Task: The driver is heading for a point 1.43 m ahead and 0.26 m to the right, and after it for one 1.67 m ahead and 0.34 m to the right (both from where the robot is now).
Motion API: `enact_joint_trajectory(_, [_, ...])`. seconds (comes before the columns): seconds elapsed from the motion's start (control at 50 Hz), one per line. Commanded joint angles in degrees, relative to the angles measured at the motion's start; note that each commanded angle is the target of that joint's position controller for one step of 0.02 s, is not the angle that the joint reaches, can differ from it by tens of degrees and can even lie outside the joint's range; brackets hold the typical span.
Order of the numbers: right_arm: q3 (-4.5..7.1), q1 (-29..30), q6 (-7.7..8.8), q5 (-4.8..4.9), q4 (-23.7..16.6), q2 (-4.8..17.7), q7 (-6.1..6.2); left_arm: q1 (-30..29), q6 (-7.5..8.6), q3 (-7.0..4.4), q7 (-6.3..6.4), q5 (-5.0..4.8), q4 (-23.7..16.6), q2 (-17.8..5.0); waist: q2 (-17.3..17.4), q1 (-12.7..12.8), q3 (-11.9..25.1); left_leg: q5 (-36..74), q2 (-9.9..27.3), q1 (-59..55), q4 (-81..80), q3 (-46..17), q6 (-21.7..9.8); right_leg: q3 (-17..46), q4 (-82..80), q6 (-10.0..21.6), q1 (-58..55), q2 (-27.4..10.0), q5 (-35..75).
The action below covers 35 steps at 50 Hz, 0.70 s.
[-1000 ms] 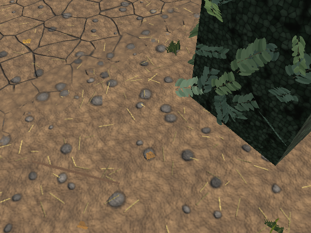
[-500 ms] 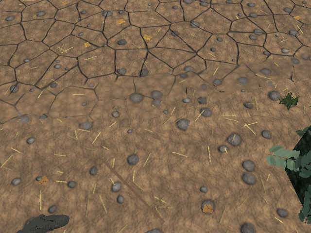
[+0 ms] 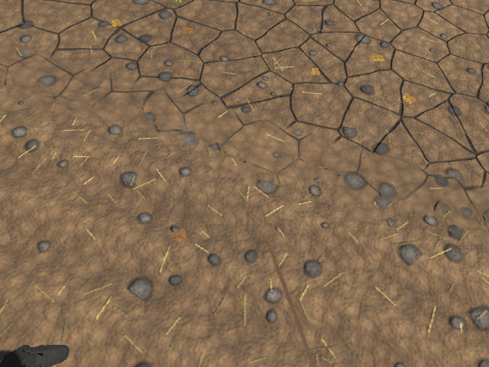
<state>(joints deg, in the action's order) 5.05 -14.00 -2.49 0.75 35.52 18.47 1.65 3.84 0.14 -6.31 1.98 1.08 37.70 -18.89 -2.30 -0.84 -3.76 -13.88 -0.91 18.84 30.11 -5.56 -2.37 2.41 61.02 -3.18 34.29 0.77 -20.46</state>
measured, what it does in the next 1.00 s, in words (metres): steps on the spot: right foot, then left foot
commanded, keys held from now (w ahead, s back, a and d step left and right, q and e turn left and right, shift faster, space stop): q+shift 0.04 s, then shift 0.50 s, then e+shift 0.46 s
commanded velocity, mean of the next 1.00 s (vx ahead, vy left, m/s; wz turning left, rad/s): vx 0.00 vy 0.00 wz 0.02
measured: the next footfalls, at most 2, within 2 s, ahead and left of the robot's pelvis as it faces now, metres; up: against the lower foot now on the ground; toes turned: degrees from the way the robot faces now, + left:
right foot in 0.28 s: +0.11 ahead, -0.13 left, +0.00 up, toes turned +15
left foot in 0.58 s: +0.03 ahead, +0.12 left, +0.00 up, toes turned +8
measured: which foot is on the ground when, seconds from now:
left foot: down 0.00-0.30, up 0.32-0.56, down 0.58-0.92, up 0.94-1.00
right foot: up 0.00-0.26, down 0.28-0.62, up 0.64-0.90, down 0.92-1.00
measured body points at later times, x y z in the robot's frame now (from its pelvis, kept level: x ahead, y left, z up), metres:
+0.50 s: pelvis +0.04 -0.02 +0.00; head +0.08 -0.03 +0.45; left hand +0.12 +0.27 -0.10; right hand +0.26 -0.26 -0.10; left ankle -0.03 +0.11 -0.70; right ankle +0.07 -0.14 -0.74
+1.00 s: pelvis +0.04 -0.05 -0.02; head +0.09 -0.08 +0.43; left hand +0.20 +0.24 -0.10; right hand +0.19 -0.34 -0.13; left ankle -0.02 +0.12 -0.68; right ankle +0.05 -0.13 -0.74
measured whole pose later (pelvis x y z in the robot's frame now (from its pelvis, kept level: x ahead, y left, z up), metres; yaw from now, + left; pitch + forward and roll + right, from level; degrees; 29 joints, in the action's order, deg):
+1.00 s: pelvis +0.04 -0.05 -0.02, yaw -5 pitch +2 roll +1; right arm 5.2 -6.5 -1.0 -0.4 39.0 17.9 2.2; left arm 11.7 -1.8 -5.0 -1.6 0.0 35.8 -18.8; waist 2.5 0.9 -4.2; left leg -32.7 3.0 23.6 60.2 -0.9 3.5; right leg -1.7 38.9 4.1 21.9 1.5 -19.2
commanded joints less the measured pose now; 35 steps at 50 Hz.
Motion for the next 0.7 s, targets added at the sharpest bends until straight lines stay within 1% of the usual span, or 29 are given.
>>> enact_joint_trajectory(0.02, [2.53,3.9,0.93,0.22,-5.0,9.5,1.2,-1.4,1.22,-0.63,-0.26,-0.43,-3.9,-2.9,9.3,1.6,10.6,21.6,10.2,-11.0,-7.7,-15.5,-9.3,2.7,-2.0,-0.9,2.9,1.8,4.0])
enact_joint_trajectory(0.06, [2.69,3.6,0.64,0.47,-4.9,10.0,1.46,-2.4,1.23,-0.01,-0.64,-0.83,-3.9,-1.9,9.9,0.9,10.7,20.8,9.6,-12.7,-6.3,-16.4,-8.8,2.9,-8.9,-1.5,2.1,2.6,4.8])
enact_joint_trajectory(0.1, [2.51,3.7,0.38,0.18,-5.0,9.7,1.44,-2.7,1.1,0.34,-1.2,-1.04,-3.5,-1.8,11.3,-0.1,11.2,20.7,9.6,-12.5,-4.9,-17.2,-8.7,2.7,-13.4,-1.7,-1.1,2.3,4.9])
enact_joint_trajectory(0.16, [1.92,3.5,0.06,-0.45,-4.7,9.3,0.72,-2.6,1.06,0.53,-1.84,-1.36,-3.6,-2.4,12.6,-1.1,11.2,25.2,10.6,-10.7,-3.4,-20.1,-9.6,2.3,-17.0,-1.2,-6.3,1.7,2.1])
enact_joint_trajectory(0.2, [1.51,4.2,-0.06,-0.43,-4.6,9.0,0.29,-2.0,1.27,0.55,-2.17,-1.54,-3.6,-2.9,12.8,-1.4,10.5,27.9,10.7,-10.5,-2.4,-21.9,-9.9,1.9,-20.1,-0.4,-8.8,1.3,0.5])
enact_joint_trajectory(0.22, [1.33,4.7,-0.1,-0.27,-4.6,8.8,0.17,-1.5,1.45,0.54,-2.36,-1.62,-3.6,-3.0,12.9,-1.2,10.1,28.1,10.3,-10.4,-2.0,-22.8,-9.8,1.6,-22.8,0.1,-10.3,1.0,0.7])
enact_joint_trajectory(0.24, [1.12,5.8,-0.13,0.04,-4.7,8.5,0.16,-0.3,1.7,0.52,-2.56,-1.62,-3.3,-2.8,12.6,-0.2,9.7,26.7,9.4,-9.9,-1.4,-23.0,-9.1,1.2,-27.8,0.8,-13.1,0.9,3.5])
enact_joint_trajectory(0.26, [0.81,7.0,-0.09,0.46,-4.8,7.9,0.23,1.4,2.01,0.54,-2.69,-1.37,-2.8,-2.5,11.9,1.3,9.2,22.9,7.7,-8.3,-0.8,-22.7,-7.5,0.7,-35.3,1.8,-17.7,0.7,10.5])
enact_joint_trajectory(0.28, [0.38,5.8,0.17,0.17,-4.5,6.5,0.29,1.9,2.24,0.43,-2.58,-0.57,-2.8,-3.4,9.4,1.2,9.2,15.1,5.6,-5.6,0.6,-21.3,-4.9,3.5,-39.2,3.2,-23.0,-2.6,19.7])
enact_joint_trajectory(0.3, [-0.41,2.0,0.62,-1.46,-4.4,3.9,0.19,1.7,2.23,0.07,-2.26,0.69,-3.9,-6.9,-2.2,-1.5,11.1,-0.5,-0.4,-1.5,9.4,-14.7,-1.4,13.3,-39.8,6.9,-28.4,-12.4,34.1])
enact_joint_trajectory(0.32, [0.09,0.9,1.02,-0.91,-4.3,5.2,0.3,1.2,2.04,0.27,-2.25,1.61,-2.8,-6.9,-11.8,-3.1,8.1,-18.7,-6.0,4.9,14.6,-8.3,2.4,22.1,-40.2,16.7,-27.0,-19.7,42.3])
enact_joint_trajectory(0.34, [1.12,2.9,1.19,-1.2,-3.9,9.0,0.64,2.2,2.32,0.84,-2.22,0.73,-2.7,-4.3,-9.9,-0.3,7.9,-24.0,-3.8,7.3,23.6,-6.4,5.2,24.9,-41.5,21.0,-26.5,-22.3,39.1])
enact_joint_trajectory(0.36, [1.87,4.9,1.07,-0.55,-3.7,10.2,0.75,3.1,2.34,0.84,-1.93,0.08,-2.3,-4.3,-7.3,0.7,7.5,-22.8,-3.4,9.2,29.8,-6.0,6.3,22.9,-41.1,20.3,-27.3,-20.6,36.1])
enact_joint_trajectory(0.38, [1.84,5.0,0.6,-0.3,-2.8,8.9,0.9,2.9,2.22,0.8,-1.63,-0.5,-2.1,-4.7,-4.9,0.6,7.3,-20.9,-3.2,10.0,32.6,-6.0,7.2,19.6,-40.7,18.3,-27.5,-18.2,32.9])
enact_joint_trajectory(0.4, [1.57,4.9,0.14,-0.41,-2.4,7.5,0.9,2.1,2.15,0.94,-1.41,-1.1,-1.9,-4.5,-4.5,0.5,6.6,-18.8,-2.5,10.5,33.3,-6.5,7.9,17.4,-40.3,17.0,-27.5,-17.0,31.7])
enact_joint_trajectory(0.42, [1.01,4.6,-0.09,-0.22,-1.9,5.5,0.71,1.4,1.87,1.27,-1.22,-1.16,-1.7,-3.9,-4.3,0.1,6.6,-17.4,-2.2,9.2,31.4,-5.6,8.3,14.4,-40.2,16.0,-27.0,-15.1,31.9])
enact_joint_trajectory(0.46, [-0.25,4.7,0.04,-0.13,-1.5,2.0,0.37,0.8,1.12,1.57,-1.18,-0.9,-1.2,-2.9,-6.4,0.1,7.2,-15.5,-1.0,5.4,22.0,-1.1,8.7,9.2,-39.7,14.5,-27.1,-11.6,33.3])
enact_joint_trajectory(0.48, [-0.84,5.4,0.23,-0.21,-1.4,0.8,0.21,1.0,0.73,1.55,-1.16,-0.92,-1.0,-2.8,-7.7,0.7,7.9,-14.8,-0.2,2.7,16.3,0.8,8.8,7.8,-39.1,14.2,-27.4,-10.7,34.5])
enact_joint_trajectory(0.5, [-1.1,6.1,0.39,-0.11,-1.3,0.3,0.08,2.3,0.36,1.43,-1.15,-0.97,-0.5,-3.1,-8.7,1.7,8.6,-13.6,0.1,0.6,11.4,1.9,8.7,7.7,-38.6,14.5,-28.2,-10.8,35.5])
enact_joint_trajectory(0.52, [-0.92,5.8,0.46,0.16,-0.9,0.9,-0.01,3.6,0.03,1.31,-1.14,-1.12,-0.1,-3.7,-9.1,2.2,9.2,-10.7,0.0,-1.2,6.9,2.7,8.5,8.2,-38.0,14.8,-29.0,-11.2,35.8])
enact_joint_trajectory(0.54, [-0.73,4.3,0.53,0.27,0.0,1.3,-0.11,3.7,-0.2,1.36,-1.14,-1.48,0.2,-4.0,-8.8,1.5,9.5,-5.5,-0.2,-4.1,0.6,3.6,7.9,8.2,-37.1,14.5,-28.8,-11.1,35.0])
enact_joint_trajectory(0.56, [-0.94,3.0,0.68,-0.25,1.2,0.4,-0.21,4.2,-0.22,1.98,-1.34,-1.93,0.8,-2.7,-7.9,0.6,8.9,2.2,-0.4,-9.5,-9.1,3.8,6.8,8.6,-37.0,13.3,-26.1,-10.1,32.6])
enact_joint_trajectory(0.58, [-0.57,3.1,0.8,-1.03,1.1,2.3,-0.12,6.0,0.16,2.11,-1.59,-2.3,1.3,-2.8,-6.1,0.9,8.2,7.6,0.5,-14.3,-11.5,2.1,5.1,9.6,-37.4,10.9,-22.5,-9.3,28.7])
enact_joint_trajectory(0.6, [0.42,2.2,0.77,-1.61,0.3,6.6,0.5,6.2,0.86,2.04,-2.11,-1.58,0.8,-3.7,-1.1,1.4,9.0,16.6,5.3,-19.1,-7.9,-1.4,3.0,8.8,-35.4,8.0,-17.7,-7.8,22.9])
enact_joint_trajectory(0.62, [1.87,2.2,0.34,-1.71,1.4,10.9,0.91,5.8,1.51,2.17,-2.59,-1.53,-0.4,-3.0,9.6,2.9,8.6,16.1,8.7,-17.4,-4.9,-3.3,-1.4,3.3,-32.8,5.2,-14.0,-2.6,11.5])
enact_joint_trajectory(0.64, [1.88,1.7,0.28,-1.7,1.1,9.1,0.75,3.1,1.5,2.17,-2.61,-1.78,-0.8,-3.7,11.1,0.5,7.9,10.7,10.9,-14.1,-7.0,-5.4,-4.6,0.2,-28.3,3.0,-13.6,-0.5,5.4])
enact_joint_trajectory(0.66, [1.83,2.1,0.34,-1.79,1.2,8.4,0.87,1.9,1.13,1.58,-2.54,-2.37,-1.3,-4.9,11.9,0.0,5.5,9.6,13.2,-13.1,-8.5,-7.3,-6.2,-1.2,-24.1,2.6,-10.4,0.1,3.3])
enact_joint_trajectory(0.68, [1.84,2.1,0.49,-1.84,0.9,8.1,1.28,2.1,0.56,1.33,-2.32,-2.72,-1.4,-4.6,13.5,-0.3,4.8,11.6,15.2,-12.9,-9.0,-8.6,-7.3,-2.0,-19.4,2.6,-7.9,0.1,0.1])
enact_joint_trajectory(0.7, [1.62,2.7,0.94,-1.78,0.5,7.2,1.62,2.6,-0.1,1.08,-2.24,-2.77,-1.7,-4.4,15.7,-0.7,4.1,17.8,18.4,-13.0,-9.2,-10.0,-9.1,-2.2,-12.8,2.3,-5.2,-0.4,-7.4])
